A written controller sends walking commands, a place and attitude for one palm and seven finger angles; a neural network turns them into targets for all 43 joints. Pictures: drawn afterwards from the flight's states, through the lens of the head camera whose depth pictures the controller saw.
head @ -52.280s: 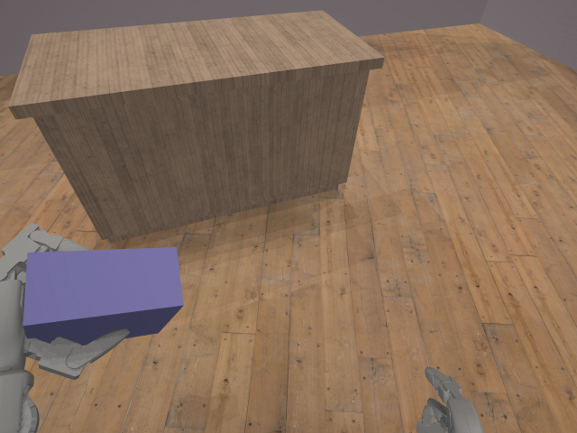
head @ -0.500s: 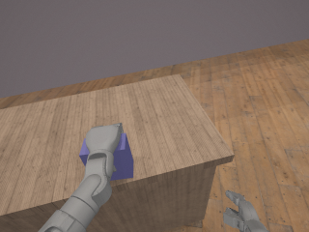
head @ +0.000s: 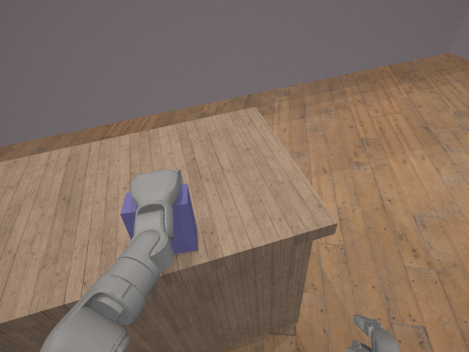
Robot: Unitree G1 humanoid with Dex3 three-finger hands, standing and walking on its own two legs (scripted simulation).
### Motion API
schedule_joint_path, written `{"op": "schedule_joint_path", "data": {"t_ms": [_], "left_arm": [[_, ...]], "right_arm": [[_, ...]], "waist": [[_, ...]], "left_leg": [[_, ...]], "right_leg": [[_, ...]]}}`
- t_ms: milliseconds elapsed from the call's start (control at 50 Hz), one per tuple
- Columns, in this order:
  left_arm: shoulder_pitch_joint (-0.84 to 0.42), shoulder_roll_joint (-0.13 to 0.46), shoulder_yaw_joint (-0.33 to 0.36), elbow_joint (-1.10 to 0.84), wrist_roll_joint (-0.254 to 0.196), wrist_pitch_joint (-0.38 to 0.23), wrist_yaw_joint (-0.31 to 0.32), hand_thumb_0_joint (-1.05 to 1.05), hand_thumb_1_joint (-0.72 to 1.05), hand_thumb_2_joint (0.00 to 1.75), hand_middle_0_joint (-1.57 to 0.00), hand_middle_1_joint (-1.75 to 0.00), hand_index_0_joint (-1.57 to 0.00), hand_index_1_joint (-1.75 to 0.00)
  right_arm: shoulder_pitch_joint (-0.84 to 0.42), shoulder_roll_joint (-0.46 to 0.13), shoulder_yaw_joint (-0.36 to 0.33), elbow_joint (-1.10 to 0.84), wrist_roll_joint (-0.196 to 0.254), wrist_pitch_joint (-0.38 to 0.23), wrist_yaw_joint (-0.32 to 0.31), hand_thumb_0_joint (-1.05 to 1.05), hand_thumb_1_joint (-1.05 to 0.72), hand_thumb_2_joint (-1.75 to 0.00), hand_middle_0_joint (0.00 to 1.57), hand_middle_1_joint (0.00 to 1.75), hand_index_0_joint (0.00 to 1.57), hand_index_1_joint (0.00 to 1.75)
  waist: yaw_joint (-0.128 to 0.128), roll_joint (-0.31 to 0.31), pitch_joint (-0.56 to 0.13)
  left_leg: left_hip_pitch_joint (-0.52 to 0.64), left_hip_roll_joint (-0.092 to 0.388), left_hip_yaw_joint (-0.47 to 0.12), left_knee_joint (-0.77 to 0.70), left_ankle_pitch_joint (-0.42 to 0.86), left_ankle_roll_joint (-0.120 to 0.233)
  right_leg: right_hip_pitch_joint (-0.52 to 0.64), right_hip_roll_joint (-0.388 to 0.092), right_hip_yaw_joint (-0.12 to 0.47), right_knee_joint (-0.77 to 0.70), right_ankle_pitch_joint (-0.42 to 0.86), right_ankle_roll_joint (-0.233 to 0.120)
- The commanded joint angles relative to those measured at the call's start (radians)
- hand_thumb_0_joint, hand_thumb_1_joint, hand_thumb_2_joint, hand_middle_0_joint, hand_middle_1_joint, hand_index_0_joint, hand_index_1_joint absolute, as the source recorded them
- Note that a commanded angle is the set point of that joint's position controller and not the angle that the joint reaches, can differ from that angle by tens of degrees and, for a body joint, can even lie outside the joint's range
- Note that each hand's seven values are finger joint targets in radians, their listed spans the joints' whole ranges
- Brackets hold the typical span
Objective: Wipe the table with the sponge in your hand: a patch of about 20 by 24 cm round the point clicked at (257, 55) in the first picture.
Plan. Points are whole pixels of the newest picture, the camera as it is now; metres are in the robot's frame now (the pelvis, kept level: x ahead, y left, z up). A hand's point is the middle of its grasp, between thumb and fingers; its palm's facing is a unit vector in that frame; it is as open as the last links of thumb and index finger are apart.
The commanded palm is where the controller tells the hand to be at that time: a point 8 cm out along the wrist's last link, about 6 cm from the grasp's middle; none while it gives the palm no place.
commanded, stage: wipe forward along the third lane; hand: left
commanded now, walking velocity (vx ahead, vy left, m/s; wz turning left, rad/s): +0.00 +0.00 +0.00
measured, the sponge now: (165, 229) +0.35 +0.20 +0.01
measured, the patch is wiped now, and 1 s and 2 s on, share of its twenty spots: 0.80 0.95 0.95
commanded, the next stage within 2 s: wipe back along the third lane in 1.22 s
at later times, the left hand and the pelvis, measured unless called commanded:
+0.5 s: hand (168, 188) +0.41 +0.19 +0.07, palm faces -0.08 +0.00 -1.00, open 10.6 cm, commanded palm +0.41 +0.20 +0.10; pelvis +0.00 -0.02 +0.00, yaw -1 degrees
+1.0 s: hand (165, 172) +0.46 +0.21 +0.07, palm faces -0.10 -0.01 -0.99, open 10.6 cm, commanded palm +0.46 +0.22 +0.11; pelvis +0.01 -0.01 -0.01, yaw -2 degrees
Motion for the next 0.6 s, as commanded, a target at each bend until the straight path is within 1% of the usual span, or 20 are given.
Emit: {"op": "schedule_joint_path", "data": {"t_ms": [0, 20, 60, 80, 100, 120, 140, 200, 240, 260, 280, 300, 320, 360, 420, 440, 480, 500, 520, 580], "left_arm": [[-0.366, 0.156, 0.11, -0.017, 0.017, -0.028, 0.032, 0.0, 0.1, 1.3, -1.2, -1.6, -1.2, -1.6], [-0.39, 0.148, 0.09, -0.01, 0.019, -0.035, 0.034, 0.0, 0.1, 1.3, -1.2, -1.6, -1.2, -1.6], [-0.41, 0.147, 0.086, 0.022, 0.021, -0.046, 0.034, 0.0, 0.1, 1.3, -1.2, -1.6, -1.2, -1.6], [-0.419, 0.178, 0.111, 0.039, 0.027, -0.051, 0.036, 0.0, 0.1, 1.3, -1.2, -1.6, -1.2, -1.6], [-0.417, 0.2, 0.136, 0.032, 0.022, -0.057, 0.033, 0.0, 0.1, 1.3, -1.2, -1.6, -1.2, -1.6], [-0.445, 0.196, 0.119, 0.052, 0.025, -0.064, 0.036, 0.0, 0.1, 1.3, -1.2, -1.6, -1.2, -1.6], [-0.47, 0.184, 0.107, 0.062, 0.023, -0.07, 0.037, 0.0, 0.1, 1.3, -1.2, -1.6, -1.2, -1.6], [-0.509, 0.25, 0.157, 0.089, 0.025, -0.087, 0.04, 0.0, 0.1, 1.3, -1.2, -1.6, -1.2, -1.6], [-0.495, 0.253, 0.151, 0.132, 0.033, -0.092, 0.044, 0.0, 0.1, 1.3, -1.2, -1.6, -1.2, -1.6], [-0.5, 0.258, 0.152, 0.137, 0.037, -0.094, 0.045, 0.0, 0.1, 1.3, -1.2, -1.6, -1.2, -1.6], [-0.513, 0.262, 0.156, 0.135, 0.042, -0.097, 0.047, 0.0, 0.1, 1.3, -1.2, -1.6, -1.2, -1.6], [-0.526, 0.242, 0.145, 0.114, 0.033, -0.103, 0.042, 0.0, 0.1, 1.3, -1.2, -1.6, -1.2, -1.6], [-0.513, 0.285, 0.177, 0.144, 0.042, -0.106, 0.049, 0.0, 0.1, 1.3, -1.2, -1.6, -1.2, -1.6], [-0.495, 0.263, 0.161, 0.152, 0.041, -0.104, 0.054, 0.0, 0.1, 1.3, -1.2, -1.6, -1.2, -1.6], [-0.548, 0.277, 0.164, 0.169, 0.033, -0.109, 0.055, 0.0, 0.1, 1.3, -1.2, -1.6, -1.2, -1.6], [-0.53, 0.321, 0.2, 0.195, 0.036, -0.106, 0.059, 0.0, 0.1, 1.3, -1.2, -1.6, -1.2, -1.6], [-0.563, 0.349, 0.209, 0.214, 0.038, -0.108, 0.061, 0.0, 0.1, 1.3, -1.2, -1.6, -1.2, -1.6], [-0.569, 0.333, 0.203, 0.198, 0.035, -0.114, 0.055, 0.0, 0.1, 1.3, -1.2, -1.6, -1.2, -1.6], [-0.562, 0.326, 0.19, 0.208, 0.039, -0.115, 0.055, 0.0, 0.1, 1.3, -1.2, -1.6, -1.2, -1.6], [-0.563, 0.357, 0.209, 0.223, 0.057, -0.118, 0.056, 0.0, 0.1, 1.3, -1.2, -1.6, -1.2, -1.6]], "right_arm": [[-0.15, -0.107, -0.026, -0.144, -0.004, -0.041, -0.014, 0.0, -0.9, -0.9, 0.2, 0.3, 0.2, 0.3], [-0.136, -0.108, -0.027, -0.145, -0.003, -0.041, -0.016, 0.0, -0.9, -0.9, 0.2, 0.3, 0.2, 0.3], [-0.12, -0.108, -0.03, -0.142, -0.003, -0.042, -0.019, 0.0, -0.9, -0.9, 0.2, 0.3, 0.2, 0.3], [-0.109, -0.113, -0.032, -0.137, -0.004, -0.042, -0.02, 0.0, -0.9, -0.9, 0.2, 0.3, 0.2, 0.3], [-0.113, -0.11, -0.029, -0.147, -0.005, -0.041, -0.023, 0.0, -0.9, -0.9, 0.2, 0.3, 0.2, 0.3], [-0.1, -0.113, -0.031, -0.139, -0.004, -0.04, -0.026, 0.0, -0.9, -0.9, 0.2, 0.3, 0.2, 0.3], [-0.092, -0.112, -0.033, -0.138, -0.003, -0.043, -0.027, 0.0, -0.9, -0.9, 0.2, 0.3, 0.2, 0.3], [-0.066, -0.115, -0.033, -0.135, -0.006, -0.046, -0.028, 0.0, -0.9, -0.9, 0.2, 0.3, 0.2, 0.3], [-0.047, -0.122, -0.037, -0.128, -0.006, -0.046, -0.029, 0.0, -0.9, -0.9, 0.2, 0.3, 0.2, 0.3], [-0.042, -0.123, -0.038, -0.128, -0.007, -0.045, -0.026, 0.0, -0.9, -0.9, 0.2, 0.3, 0.2, 0.3], [-0.033, -0.124, -0.04, -0.125, -0.008, -0.045, -0.024, 0.0, -0.9, -0.9, 0.2, 0.3, 0.2, 0.3], [-0.034, -0.114, -0.038, -0.139, -0.005, -0.045, -0.022, 0.0, -0.9, -0.9, 0.2, 0.3, 0.2, 0.3], [-0.019, -0.126, -0.044, -0.124, -0.009, -0.042, -0.023, 0.0, -0.9, -0.9, 0.2, 0.3, 0.2, 0.3], [-0.013, -0.124, -0.044, -0.129, -0.008, -0.039, -0.019, 0.0, -0.9, -0.9, 0.2, 0.3, 0.2, 0.3], [-0.001, -0.129, -0.044, -0.121, -0.007, -0.041, -0.019, 0.0, -0.9, -0.9, 0.2, 0.3, 0.2, 0.3], [0.005, -0.134, -0.045, -0.115, -0.008, -0.04, -0.021, 0.0, -0.9, -0.9, 0.2, 0.3, 0.2, 0.3], [0.014, -0.139, -0.042, -0.108, -0.007, -0.04, -0.021, 0.0, -0.9, -0.9, 0.2, 0.3, 0.2, 0.3], [0.013, -0.133, -0.043, -0.119, -0.006, -0.04, -0.02, 0.0, -0.9, -0.9, 0.2, 0.3, 0.2, 0.3], [0.018, -0.136, -0.044, -0.117, -0.007, -0.04, -0.02, 0.0, -0.9, -0.9, 0.2, 0.3, 0.2, 0.3], [0.037, -0.14, -0.046, -0.114, -0.01, -0.037, -0.016, 0.0, -0.9, -0.9, 0.2, 0.3, 0.2, 0.3]], "waist": [[-0.036, -0.198, -0.109], [-0.05, -0.186, -0.114], [-0.059, -0.191, -0.102], [-0.057, -0.189, -0.118], [-0.042, -0.177, -0.135], [-0.063, -0.182, -0.124], [-0.072, -0.182, -0.115], [-0.068, -0.174, -0.156], [-0.077, -0.184, -0.144], [-0.077, -0.17, -0.146], [-0.08, -0.16, -0.167], [-0.076, -0.154, -0.189], [-0.081, -0.157, -0.181], [-0.08, -0.149, -0.188], [-0.099, -0.17, -0.175], [-0.092, -0.174, -0.177], [-0.101, -0.181, -0.174], [-0.094, -0.169, -0.2], [-0.103, -0.163, -0.189], [-0.103, -0.16, -0.224]], "left_leg": [[0.076, -0.063, 0.043, -0.036, -0.037, 0.055], [0.073, -0.065, 0.048, -0.026, -0.04, 0.057], [0.056, -0.066, 0.05, -0.016, -0.05, 0.059], [0.05, -0.063, 0.047, -0.015, -0.049, 0.057], [0.047, -0.061, 0.04, -0.022, -0.041, 0.057], [0.044, -0.061, 0.045, -0.015, -0.05, 0.059], [0.039, -0.061, 0.049, -0.01, -0.061, 0.06], [0.02, -0.055, 0.042, -0.006, -0.043, 0.061], [0.008, -0.055, 0.05, 0.004, -0.05, 0.062], [0.002, -0.055, 0.051, 0.008, -0.047, 0.062], [0.008, -0.053, 0.051, 0.011, -0.032, 0.063], [0.006, -0.054, 0.045, 0.006, -0.019, 0.064], [0.006, -0.05, 0.048, 0.014, -0.018, 0.065], [-0.004, -0.052, 0.054, 0.02, -0.009, 0.066], [-0.014, -0.048, 0.049, 0.019, -0.021, 0.069], [-0.027, -0.047, 0.051, 0.022, -0.029, 0.069], [-0.048, -0.047, 0.051, 0.028, -0.026, 0.069], [-0.042, -0.046, 0.046, 0.021, -0.007, 0.069], [-0.034, -0.046, 0.051, 0.025, -0.013, 0.071], [-0.04, -0.045, 0.055, 0.04, 0.015, 0.072]], "right_leg": [[-0.083, -0.006, 0.091, -0.169, 0.1, 0.021], [-0.081, -0.012, 0.086, -0.16, 0.098, 0.026], [-0.098, -0.013, 0.095, -0.166, 0.086, 0.031], [-0.095, -0.013, 0.094, -0.158, 0.087, 0.029], [-0.085, -0.01, 0.1, -0.162, 0.093, 0.026], [-0.093, -0.013, 0.097, -0.158, 0.081, 0.032], [-0.109, -0.014, 0.098, -0.163, 0.064, 0.036], [-0.089, -0.015, 0.106, -0.156, 0.094, 0.035], [-0.096, -0.017, 0.113, -0.156, 0.099, 0.04], [-0.097, -0.018, 0.116, -0.155, 0.109, 0.04], [-0.09, -0.018, 0.115, -0.148, 0.143, 0.038], [-0.075, -0.016, 0.108, -0.145, 0.164, 0.038], [-0.081, -0.015, 0.115, -0.141, 0.171, 0.039], [-0.075, -0.018, 0.117, -0.14, 0.2, 0.04], [-0.087, -0.017, 0.118, -0.145, 0.187, 0.047], [-0.084, -0.019, 0.127, -0.149, 0.171, 0.047], [-0.08, -0.023, 0.132, -0.144, 0.196, 0.049], [-0.067, -0.02, 0.123, -0.138, 0.218, 0.047], [-0.08, -0.02, 0.125, -0.14, 0.211, 0.05], [-0.061, -0.022, 0.13, -0.127, 0.276, 0.049]]}}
